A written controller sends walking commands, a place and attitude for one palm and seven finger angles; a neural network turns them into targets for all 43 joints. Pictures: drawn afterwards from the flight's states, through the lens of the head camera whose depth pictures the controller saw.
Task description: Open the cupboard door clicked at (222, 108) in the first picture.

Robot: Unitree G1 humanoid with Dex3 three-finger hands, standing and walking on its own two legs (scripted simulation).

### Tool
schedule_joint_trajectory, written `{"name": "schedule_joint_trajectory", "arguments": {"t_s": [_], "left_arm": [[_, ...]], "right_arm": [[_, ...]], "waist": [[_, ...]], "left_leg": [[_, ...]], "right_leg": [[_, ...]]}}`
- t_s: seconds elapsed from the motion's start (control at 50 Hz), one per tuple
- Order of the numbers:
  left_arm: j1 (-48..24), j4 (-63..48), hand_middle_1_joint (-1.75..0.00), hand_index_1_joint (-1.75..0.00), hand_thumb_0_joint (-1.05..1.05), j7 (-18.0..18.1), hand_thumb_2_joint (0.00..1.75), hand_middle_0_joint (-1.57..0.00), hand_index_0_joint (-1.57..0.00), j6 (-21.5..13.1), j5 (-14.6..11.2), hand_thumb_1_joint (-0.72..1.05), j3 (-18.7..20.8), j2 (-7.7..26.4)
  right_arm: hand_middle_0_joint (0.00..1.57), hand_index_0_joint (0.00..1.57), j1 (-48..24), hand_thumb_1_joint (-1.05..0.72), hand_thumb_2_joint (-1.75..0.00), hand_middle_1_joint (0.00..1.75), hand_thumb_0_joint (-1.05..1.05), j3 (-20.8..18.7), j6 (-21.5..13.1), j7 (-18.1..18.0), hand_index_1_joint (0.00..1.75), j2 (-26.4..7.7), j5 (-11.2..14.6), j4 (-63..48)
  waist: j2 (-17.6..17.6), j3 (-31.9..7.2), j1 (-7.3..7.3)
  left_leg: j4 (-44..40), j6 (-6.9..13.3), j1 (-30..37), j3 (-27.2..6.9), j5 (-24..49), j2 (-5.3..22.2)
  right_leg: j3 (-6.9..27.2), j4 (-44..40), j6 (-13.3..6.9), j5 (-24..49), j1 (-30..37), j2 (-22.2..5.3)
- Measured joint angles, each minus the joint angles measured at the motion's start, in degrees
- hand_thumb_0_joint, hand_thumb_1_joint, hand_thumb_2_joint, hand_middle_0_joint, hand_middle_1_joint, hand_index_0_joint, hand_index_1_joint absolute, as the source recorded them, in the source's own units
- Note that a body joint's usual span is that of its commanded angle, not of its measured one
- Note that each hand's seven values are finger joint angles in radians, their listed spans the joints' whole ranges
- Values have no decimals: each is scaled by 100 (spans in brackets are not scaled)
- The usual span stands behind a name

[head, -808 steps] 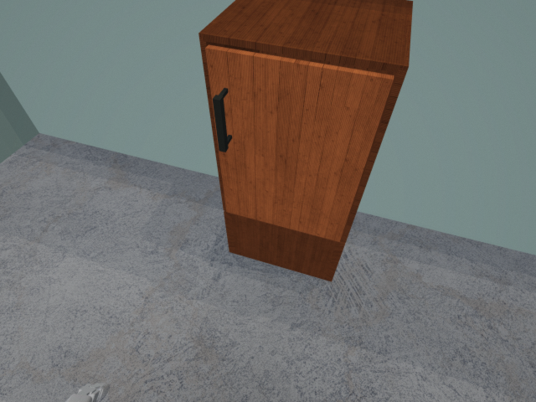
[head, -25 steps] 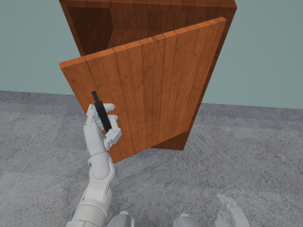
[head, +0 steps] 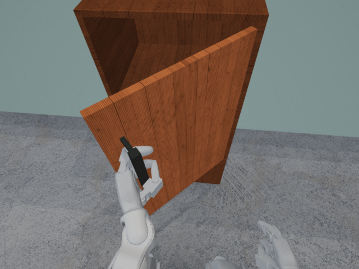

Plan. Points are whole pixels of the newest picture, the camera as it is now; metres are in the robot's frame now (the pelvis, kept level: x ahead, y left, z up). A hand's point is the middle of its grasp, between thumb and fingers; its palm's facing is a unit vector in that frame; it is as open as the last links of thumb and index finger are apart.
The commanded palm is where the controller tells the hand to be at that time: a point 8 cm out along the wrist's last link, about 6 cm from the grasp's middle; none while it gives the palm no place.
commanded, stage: open thumb and fingers to let go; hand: left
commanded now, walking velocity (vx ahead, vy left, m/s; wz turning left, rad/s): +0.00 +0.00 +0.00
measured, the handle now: (136, 165) +0.33 +0.11 +0.04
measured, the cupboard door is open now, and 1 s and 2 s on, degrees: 45 47 45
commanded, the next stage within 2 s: slide the hand sideways off the handle in 0.64 s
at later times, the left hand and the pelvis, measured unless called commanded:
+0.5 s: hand (154, 177) +0.30 +0.07 +0.05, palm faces +0.30 -0.95 +0.00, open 13.8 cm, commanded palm +0.26 +0.12 +0.04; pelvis +0.00 +0.01 +0.00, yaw +0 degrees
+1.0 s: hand (150, 194) +0.26 +0.07 +0.05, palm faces -0.22 -0.98 +0.01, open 16.0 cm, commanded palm +0.25 +0.13 +0.04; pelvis -0.01 +0.04 -0.01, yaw -1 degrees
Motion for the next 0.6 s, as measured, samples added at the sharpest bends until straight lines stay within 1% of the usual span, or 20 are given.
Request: {"name": "schedule_joint_trajectory", "arguments": {"t_s": [0.08,0.16,0.28,0.36,0.46,0.56,0.6], "left_arm": [[-44,10,-131,-131,2,-130,71,-40,-42,40,-86,49,90,21],[-8,-17,-129,-128,1,-196,62,-37,-41,42,-113,27,98,23],[-3,-26,-125,-124,1,-144,46,-36,-40,7,-69,-11,48,-22],[-46,-20,-120,-119,0,-85,38,-35,-39,16,-37,-30,2,-26],[-70,-15,-106,-105,0,-96,33,-34,-37,53,-8,-42,-43,-19],[-94,7,-87,-86,-1,-97,31,-34,-36,76,20,-47,-106,-9],[-99,8,-82,-81,-1,-122,31,-36,-38,87,30,-48,-125,4]], "right_arm": [[20,20,26,-90,-90,30,1,-2,28,7,30,1,9,-10],[20,20,83,-90,-90,30,1,-4,50,18,30,-12,18,-36],[20,20,147,-90,-90,30,1,-35,62,24,30,-45,15,-25],[20,20,164,-90,-90,30,1,-46,62,21,30,-49,8,-18],[20,20,171,-90,-90,30,1,-25,79,22,30,-15,15,-43],[20,20,151,-90,-90,30,1,15,81,22,30,22,16,-83],[20,20,139,-90,-90,30,1,24,82,24,30,32,15,-94]], "waist": [[2,-6,10],[11,-4,0],[23,-12,1],[24,-19,10],[10,-23,12],[5,-14,1],[6,-10,4]], "left_leg": [[-42,-11,7,-4,29,-10],[-74,-8,23,4,42,-13],[-21,13,-27,19,15,-19],[40,36,-75,35,-11,-27],[70,67,-82,57,-27,-30],[89,101,-74,70,-35,-32],[98,115,-76,73,-35,-33]], "right_leg": [[-3,-17,-7,12,-2,-8],[5,-46,-5,27,10,-8],[24,-20,18,21,-32,-14],[43,22,44,11,-76,-24],[67,23,76,23,-76,-27],[82,1,108,46,-54,-27],[85,-9,121,58,-48,-28]]}}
